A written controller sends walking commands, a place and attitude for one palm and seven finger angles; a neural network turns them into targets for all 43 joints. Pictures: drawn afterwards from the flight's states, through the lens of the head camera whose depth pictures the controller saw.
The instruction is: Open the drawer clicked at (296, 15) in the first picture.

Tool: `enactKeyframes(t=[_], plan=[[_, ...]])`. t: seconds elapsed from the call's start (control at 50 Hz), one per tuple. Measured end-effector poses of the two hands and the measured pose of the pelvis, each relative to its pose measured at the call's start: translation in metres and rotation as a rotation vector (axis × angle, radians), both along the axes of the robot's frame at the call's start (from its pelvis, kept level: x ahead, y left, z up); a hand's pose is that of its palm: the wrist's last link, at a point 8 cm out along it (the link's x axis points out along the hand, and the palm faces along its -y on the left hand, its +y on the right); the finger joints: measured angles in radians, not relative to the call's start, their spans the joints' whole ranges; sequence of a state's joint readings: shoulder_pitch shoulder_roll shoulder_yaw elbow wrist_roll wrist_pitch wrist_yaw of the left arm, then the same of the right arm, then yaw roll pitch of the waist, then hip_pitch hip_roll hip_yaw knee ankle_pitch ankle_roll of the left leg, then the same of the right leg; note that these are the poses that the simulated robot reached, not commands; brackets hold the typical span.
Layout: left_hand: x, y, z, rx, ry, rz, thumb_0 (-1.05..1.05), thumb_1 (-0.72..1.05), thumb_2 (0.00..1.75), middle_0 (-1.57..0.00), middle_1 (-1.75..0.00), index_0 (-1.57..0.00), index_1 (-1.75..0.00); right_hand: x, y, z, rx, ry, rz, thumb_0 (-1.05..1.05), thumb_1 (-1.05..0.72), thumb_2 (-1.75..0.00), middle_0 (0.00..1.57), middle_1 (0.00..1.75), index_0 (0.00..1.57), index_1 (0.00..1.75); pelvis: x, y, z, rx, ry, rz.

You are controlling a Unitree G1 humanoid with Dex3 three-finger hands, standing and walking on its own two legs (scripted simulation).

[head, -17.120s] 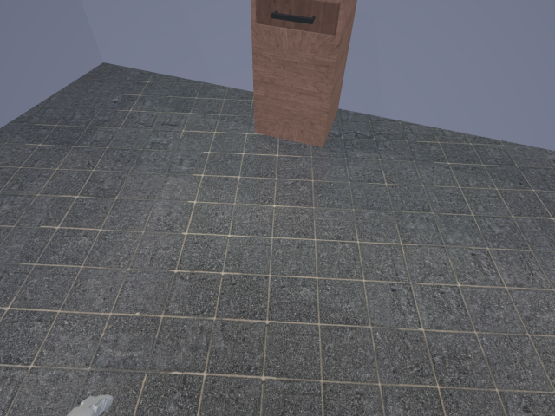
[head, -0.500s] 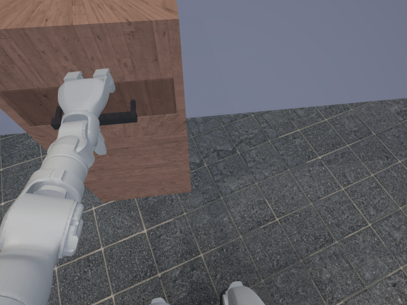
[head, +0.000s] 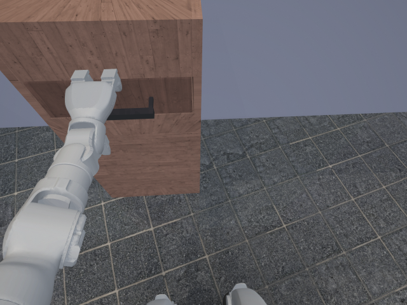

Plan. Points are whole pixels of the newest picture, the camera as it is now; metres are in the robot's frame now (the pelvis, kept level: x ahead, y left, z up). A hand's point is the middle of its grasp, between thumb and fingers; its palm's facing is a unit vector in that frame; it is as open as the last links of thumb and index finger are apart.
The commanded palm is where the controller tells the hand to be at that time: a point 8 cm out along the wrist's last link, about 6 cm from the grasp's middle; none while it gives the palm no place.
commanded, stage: re-aim the fingers above the handle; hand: left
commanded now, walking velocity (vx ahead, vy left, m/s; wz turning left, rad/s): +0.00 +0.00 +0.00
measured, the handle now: (115, 108) +0.58 +0.19 -0.03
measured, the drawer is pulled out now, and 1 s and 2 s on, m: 0.00 0.00 0.00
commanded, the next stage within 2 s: lower the fingers behind the handle in 0.64 s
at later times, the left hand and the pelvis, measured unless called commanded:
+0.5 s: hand (88, 120) +0.50 +0.22 +0.03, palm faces +0.00 +0.08 -1.00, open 13.8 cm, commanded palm +0.47 +0.19 +0.08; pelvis +0.00 +0.00 +0.00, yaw -1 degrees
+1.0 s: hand (91, 136) +0.47 +0.22 +0.00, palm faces -0.19 +0.01 -0.98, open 13.8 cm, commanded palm +0.47 +0.20 +0.06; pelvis +0.00 -0.01 +0.00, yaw -1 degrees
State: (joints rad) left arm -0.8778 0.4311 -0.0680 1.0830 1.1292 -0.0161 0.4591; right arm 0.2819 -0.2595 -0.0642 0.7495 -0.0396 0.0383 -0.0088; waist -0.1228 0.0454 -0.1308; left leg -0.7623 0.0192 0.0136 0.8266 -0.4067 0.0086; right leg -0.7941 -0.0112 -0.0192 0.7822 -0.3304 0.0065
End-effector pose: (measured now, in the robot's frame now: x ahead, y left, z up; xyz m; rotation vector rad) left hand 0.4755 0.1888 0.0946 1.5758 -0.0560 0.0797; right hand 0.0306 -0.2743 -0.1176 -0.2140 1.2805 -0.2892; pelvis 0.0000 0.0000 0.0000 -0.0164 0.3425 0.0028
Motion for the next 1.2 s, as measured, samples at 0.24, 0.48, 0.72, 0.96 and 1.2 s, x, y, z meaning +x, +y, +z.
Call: enactKeyframes(t=[0.24, 0.48, 0.72, 0.96, 1.2], plan=[[0.000, -0.019, -0.017, -0.053, 0.214, -0.049, 0.00, -0.49, 0.30, -0.31, -1.20, -0.32, -1.20, -0.019, 0.015, 0.003, 0.021, 0.027, -0.053, 0.01, -0.90, -0.90, 0.20, 0.30, 0.20, 0.30, 0.006, 0.003, 0.007, 0.007, -0.019, -0.027], [0.000, 0.019, -0.010, 0.055, 0.044, 0.115, 0.01, -0.49, 0.30, -0.31, -1.20, -0.32, -1.20, -0.032, 0.010, -0.011, 0.055, 0.093, -0.049, 0.01, -0.90, -0.90, 0.20, 0.30, 0.20, 0.30, 0.002, 0.001, -0.001, 0.009, 0.010, -0.029], [-0.001, -0.046, -0.004, -0.101, 0.127, -0.174, 0.00, -0.49, 0.30, -0.32, -1.20, -0.32, -1.20, -0.005, -0.004, 0.008, -0.036, 0.001, -0.025, 0.01, -0.90, -0.90, 0.20, 0.30, 0.20, 0.30, 0.007, -0.003, 0.005, 0.006, -0.022, -0.011], [-0.008, 0.028, -0.034, 0.071, 0.209, 0.215, 0.01, -0.48, 0.30, -0.31, -1.20, -0.31, -1.20, -0.008, 0.004, -0.010, 0.045, 0.038, -0.034, 0.01, -0.90, -0.90, 0.20, 0.30, 0.20, 0.30, 0.002, -0.005, 0.002, 0.016, 0.011, -0.031], [0.001, -0.008, -0.030, -0.072, 0.116, -0.137, 0.00, -0.49, 0.30, -0.31, -1.20, -0.31, -1.21, -0.017, -0.005, -0.006, -0.055, 0.054, -0.007, 0.01, -0.90, -0.90, 0.20, 0.30, 0.20, 0.30, 0.004, -0.001, -0.013, -0.006, 0.043, 0.003]])
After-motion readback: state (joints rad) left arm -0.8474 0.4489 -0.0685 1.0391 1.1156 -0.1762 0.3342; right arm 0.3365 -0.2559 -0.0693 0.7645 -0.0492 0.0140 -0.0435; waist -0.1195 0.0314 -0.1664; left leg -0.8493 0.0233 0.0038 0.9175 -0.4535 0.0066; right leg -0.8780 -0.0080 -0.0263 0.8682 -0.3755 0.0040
